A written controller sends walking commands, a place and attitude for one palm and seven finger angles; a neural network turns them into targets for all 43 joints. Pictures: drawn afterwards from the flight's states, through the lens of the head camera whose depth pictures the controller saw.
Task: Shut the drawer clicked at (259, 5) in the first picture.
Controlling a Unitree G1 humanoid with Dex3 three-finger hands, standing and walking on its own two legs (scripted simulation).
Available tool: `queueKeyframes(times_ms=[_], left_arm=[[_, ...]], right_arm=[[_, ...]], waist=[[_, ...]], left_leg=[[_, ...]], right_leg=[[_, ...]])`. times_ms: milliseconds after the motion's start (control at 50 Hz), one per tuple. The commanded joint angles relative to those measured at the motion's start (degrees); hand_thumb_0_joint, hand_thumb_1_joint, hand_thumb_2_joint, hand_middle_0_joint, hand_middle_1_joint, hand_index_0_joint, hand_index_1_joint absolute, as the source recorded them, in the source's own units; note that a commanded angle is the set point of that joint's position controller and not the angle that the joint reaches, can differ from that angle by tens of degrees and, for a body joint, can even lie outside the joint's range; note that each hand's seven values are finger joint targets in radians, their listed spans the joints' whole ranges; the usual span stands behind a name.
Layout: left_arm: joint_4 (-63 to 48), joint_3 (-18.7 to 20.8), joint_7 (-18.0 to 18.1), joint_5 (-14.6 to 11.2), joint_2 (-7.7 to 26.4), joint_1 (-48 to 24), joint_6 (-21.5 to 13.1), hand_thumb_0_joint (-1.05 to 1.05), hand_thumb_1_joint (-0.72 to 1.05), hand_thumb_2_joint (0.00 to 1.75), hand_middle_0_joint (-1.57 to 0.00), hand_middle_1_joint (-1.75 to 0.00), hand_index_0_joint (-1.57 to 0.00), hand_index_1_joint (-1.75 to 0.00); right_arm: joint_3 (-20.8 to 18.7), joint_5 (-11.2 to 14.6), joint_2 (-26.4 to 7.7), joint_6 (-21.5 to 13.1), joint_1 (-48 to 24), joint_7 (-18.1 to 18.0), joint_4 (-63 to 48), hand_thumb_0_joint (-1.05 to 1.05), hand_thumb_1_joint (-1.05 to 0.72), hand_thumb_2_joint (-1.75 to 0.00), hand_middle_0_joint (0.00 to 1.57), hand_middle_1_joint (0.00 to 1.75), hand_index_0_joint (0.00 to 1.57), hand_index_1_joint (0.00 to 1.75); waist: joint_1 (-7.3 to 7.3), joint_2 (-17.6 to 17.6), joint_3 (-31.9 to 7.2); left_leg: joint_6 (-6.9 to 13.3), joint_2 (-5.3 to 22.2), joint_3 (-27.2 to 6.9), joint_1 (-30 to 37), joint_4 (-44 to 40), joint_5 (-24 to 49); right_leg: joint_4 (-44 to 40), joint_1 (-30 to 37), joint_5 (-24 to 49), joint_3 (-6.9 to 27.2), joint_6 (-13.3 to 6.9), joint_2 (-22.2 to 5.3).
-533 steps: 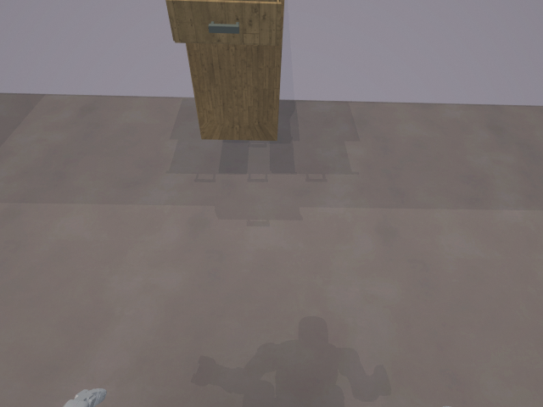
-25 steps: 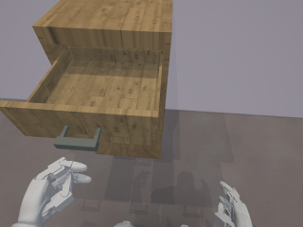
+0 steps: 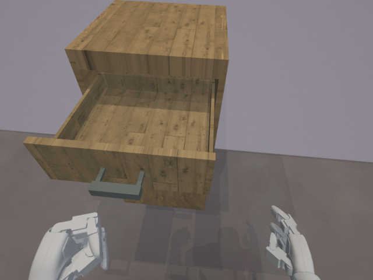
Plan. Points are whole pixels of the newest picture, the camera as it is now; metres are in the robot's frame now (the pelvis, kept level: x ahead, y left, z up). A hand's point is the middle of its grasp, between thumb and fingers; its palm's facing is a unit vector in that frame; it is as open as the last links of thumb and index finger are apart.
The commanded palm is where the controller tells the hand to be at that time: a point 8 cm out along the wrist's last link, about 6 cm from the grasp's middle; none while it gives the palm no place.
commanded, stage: raise the hand and make a fist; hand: left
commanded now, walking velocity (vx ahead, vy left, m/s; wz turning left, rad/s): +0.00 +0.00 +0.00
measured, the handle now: (119, 182) +0.31 +0.18 +0.04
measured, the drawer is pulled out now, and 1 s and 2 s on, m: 0.29 0.29 0.29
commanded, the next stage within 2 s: bring the fist close to the handle in 0.68 s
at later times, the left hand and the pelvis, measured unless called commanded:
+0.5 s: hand (94, 257) +0.13 +0.15 +0.13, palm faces +0.03 -0.99 -0.11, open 3.2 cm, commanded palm +0.07 +0.21 +0.14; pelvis +0.00 -0.02 +0.01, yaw +0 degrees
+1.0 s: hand (97, 254) +0.14 +0.15 +0.11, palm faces +0.04 -1.00 -0.09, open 3.2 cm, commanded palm +0.09 +0.20 +0.12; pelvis +0.00 -0.03 +0.02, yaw +0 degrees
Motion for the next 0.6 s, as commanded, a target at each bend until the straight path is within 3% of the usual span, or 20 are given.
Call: queueKeyframes(times_ms=[0,20,40,80,100,200,260,280,400,420,440,520,560,580], left_arm=[[-16.54,2.11,0.84,-0.58,3.43,3.87,-1.38,0.00,0.90,0.90,-1.40,-1.60,-1.40,-1.60],[-17.08,3.06,1.19,-0.21,4.44,4.47,-0.94,0.00,0.90,0.90,-1.40,-1.60,-1.40,-1.60],[-18.17,1.62,1.13,-0.07,3.30,4.35,-0.55,0.00,0.90,0.90,-1.40,-1.60,-1.40,-1.60],[-18.43,2.33,1.21,-0.13,3.95,5.29,0.25,0.00,0.90,0.90,-1.40,-1.60,-1.40,-1.60],[-19.61,1.31,1.01,-0.29,3.06,4.82,0.44,0.00,0.90,0.90,-1.40,-1.60,-1.40,-1.60],[-22.02,3.60,0.68,-0.91,4.69,6.92,1.41,0.00,0.90,0.90,-1.40,-1.60,-1.40,-1.60],[-20.92,5.64,0.43,-1.90,5.87,6.61,1.89,0.00,0.90,0.90,-1.40,-1.60,-1.40,-1.60],[-19.94,4.58,0.18,-2.21,4.95,5.40,2.01,0.00,0.90,0.90,-1.40,-1.60,-1.40,-1.60],[-17.38,7.44,-0.66,-2.94,6.70,5.45,1.38,0.00,0.90,0.90,-1.40,-1.60,-1.40,-1.60],[-17.49,7.12,-0.68,-2.81,6.38,5.51,1.28,0.00,0.90,0.90,-1.40,-1.60,-1.40,-1.60],[-17.87,7.04,-0.69,-3.15,6.31,4.57,0.92,0.00,0.90,0.90,-1.40,-1.60,-1.40,-1.60],[-16.12,11.44,-1.00,-4.14,9.11,5.21,-0.17,0.00,0.90,0.90,-1.40,-1.60,-1.40,-1.60],[-14.97,9.80,-1.86,-4.85,7.32,4.41,-0.58,0.00,0.90,0.90,-1.40,-1.60,-1.40,-1.60],[-14.29,11.02,-2.11,-5.41,8.33,3.43,-0.69,0.00,0.90,0.90,-1.40,-1.60,-1.40,-1.60]], right_arm=[[-2.55,0.25,-6.79,-2.92,-4.38,-0.23,-9.71,0.00,-0.90,-0.90,0.20,0.30,0.20,0.30],[-2.56,0.30,-6.83,-2.89,-4.95,-0.24,-9.54,0.00,-0.90,-0.90,0.20,0.30,0.20,0.30],[-2.16,0.31,-6.55,-2.87,-4.55,-0.07,-9.82,0.00,-0.90,-0.90,0.20,0.30,0.20,0.30],[-2.11,0.44,-6.56,-2.95,-4.71,-0.03,-9.85,0.00,-0.90,-0.90,0.20,0.30,0.20,0.30],[-1.92,0.48,-6.57,-3.09,-4.88,-0.09,-10.03,0.00,-0.90,-0.90,0.20,0.30,0.20,0.30],[-1.72,0.90,-6.18,-3.96,-5.35,-0.40,-9.91,0.00,-0.90,-0.90,0.20,0.30,0.20,0.30],[-1.51,1.33,-6.08,-4.70,-6.07,-0.90,-9.12,0.00,-0.90,-0.90,0.20,0.30,0.20,0.30],[-1.23,1.32,-6.32,-4.98,-6.18,-1.19,-8.92,0.00,-0.90,-0.90,0.20,0.30,0.20,0.30],[-1.69,1.34,-6.60,-6.73,-5.97,-1.77,-7.65,0.00,-0.90,-0.90,0.20,0.30,0.20,0.30],[-1.59,1.30,-6.62,-6.91,-6.55,-1.70,-7.48,0.00,-0.90,-0.90,0.20,0.30,0.20,0.30],[-1.52,1.27,-6.48,-7.20,-6.19,-1.71,-7.46,0.00,-0.90,-0.90,0.20,0.30,0.20,0.30],[-1.89,1.39,-6.42,-7.86,-6.94,-2.06,-6.38,0.00,-0.90,-0.90,0.20,0.30,0.20,0.30],[-1.71,1.47,-6.48,-8.28,-6.69,-2.14,-6.29,0.00,-0.90,-0.90,0.20,0.30,0.20,0.30],[-1.75,1.57,-6.60,-8.56,-6.66,-2.33,-6.04,0.00,-0.90,-0.90,0.20,0.30,0.20,0.30]], waist=[[0.20,1.24,-2.86],[0.55,2.06,-2.85],[0.30,2.44,-2.16],[0.50,0.44,-1.72],[0.33,0.79,-1.44],[1.18,0.21,-2.61],[1.29,0.38,-0.17],[0.80,-0.37,1.67],[1.38,-1.79,0.36],[1.61,0.08,0.94],[1.34,-0.19,0.97],[2.05,-0.40,0.87],[1.56,-0.11,1.97],[1.51,-1.09,2.16]], left_leg=[[-1.69,1.06,-3.89,5.05,-12.12,18.85],[-1.59,1.07,-3.64,5.44,-12.13,19.58],[-1.80,1.12,-3.74,5.83,-12.48,19.81],[-2.08,1.31,-3.99,5.77,-13.09,19.01],[-2.01,1.13,-3.89,6.16,-13.19,18.86],[-2.11,0.93,-3.51,7.55,-14.02,19.98],[-1.93,0.72,-3.21,7.15,-14.93,16.63],[-1.74,0.55,-3.26,6.59,-15.13,15.21],[-1.26,-0.04,-2.35,6.94,-14.97,14.83],[-1.21,-0.17,-2.26,7.18,-15.04,14.57],[-1.15,-0.29,-2.22,7.17,-15.14,14.48],[-1.11,-0.37,-1.74,7.16,-14.51,14.90],[-1.03,-0.55,-1.52,7.11,-14.47,14.47],[-0.99,-0.54,-1.57,6.81,-14.21,14.30]], right_leg=[[-5.96,3.68,11.29,-0.83,-1.12,2.05],[-6.26,4.40,11.87,-0.58,-1.20,1.97],[-6.29,4.07,11.82,-0.94,-1.14,1.98],[-6.67,4.47,11.25,-1.11,-1.13,2.15],[-7.00,4.57,11.54,-1.00,-1.13,2.12],[-8.24,7.28,13.53,-0.81,-1.16,2.07],[-10.03,7.63,11.87,-0.38,-1.29,2.25],[-10.63,7.16,10.95,-0.24,-1.27,2.29],[-12.60,9.48,11.26,1.44,-1.17,1.82],[-12.88,9.42,11.03,1.49,-1.32,1.83],[-13.24,9.40,10.92,1.72,-1.25,1.71],[-14.74,10.61,11.05,3.29,-1.39,1.53],[-15.14,10.01,10.77,3.67,-1.20,1.40],[-15.65,10.15,10.40,4.21,-1.08,1.31]])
